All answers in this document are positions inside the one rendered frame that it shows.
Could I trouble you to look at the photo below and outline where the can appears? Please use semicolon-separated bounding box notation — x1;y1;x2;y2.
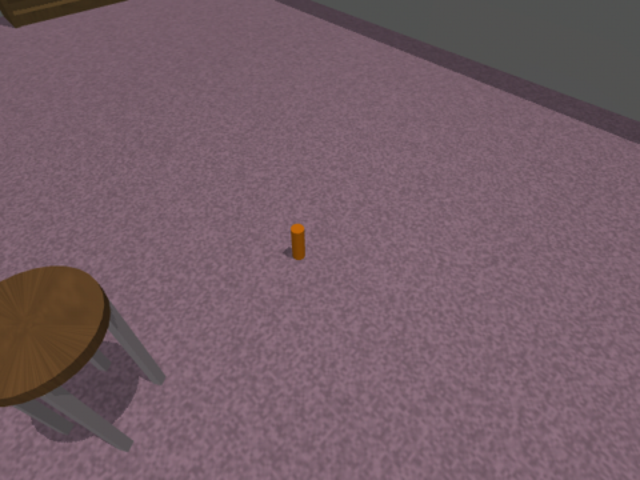
291;224;305;260

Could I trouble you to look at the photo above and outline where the stool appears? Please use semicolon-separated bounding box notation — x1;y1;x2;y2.
0;266;166;452

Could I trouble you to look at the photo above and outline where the bookshelf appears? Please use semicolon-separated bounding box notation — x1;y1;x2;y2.
0;0;127;28

